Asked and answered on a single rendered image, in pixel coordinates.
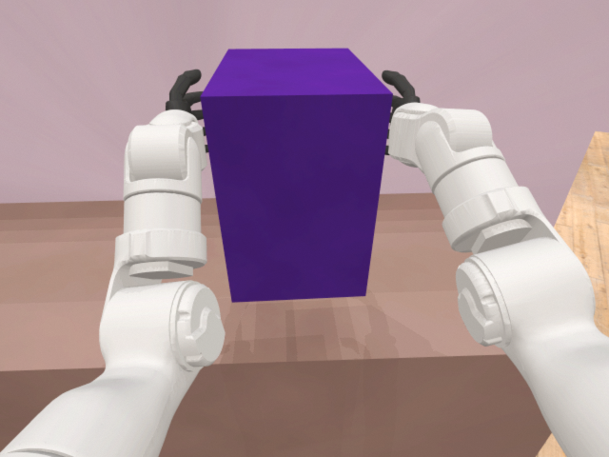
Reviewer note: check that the right robot hand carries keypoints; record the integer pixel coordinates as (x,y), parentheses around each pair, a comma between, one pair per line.
(404,88)

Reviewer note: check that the left robot forearm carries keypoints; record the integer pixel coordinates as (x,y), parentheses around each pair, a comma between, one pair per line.
(162,211)

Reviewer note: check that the robot right upper arm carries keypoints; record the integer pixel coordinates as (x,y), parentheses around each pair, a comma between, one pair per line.
(532,300)

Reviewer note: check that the carton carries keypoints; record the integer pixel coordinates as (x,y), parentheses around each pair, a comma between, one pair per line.
(296,141)

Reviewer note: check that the robot left upper arm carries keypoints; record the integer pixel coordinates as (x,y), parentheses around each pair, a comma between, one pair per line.
(155,339)

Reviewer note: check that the left robot hand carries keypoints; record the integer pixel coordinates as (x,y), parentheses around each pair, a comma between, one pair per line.
(178,99)

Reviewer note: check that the right robot forearm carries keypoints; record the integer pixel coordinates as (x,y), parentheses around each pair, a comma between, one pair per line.
(482,205)

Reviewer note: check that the pedestal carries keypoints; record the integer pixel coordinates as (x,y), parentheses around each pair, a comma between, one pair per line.
(394,373)

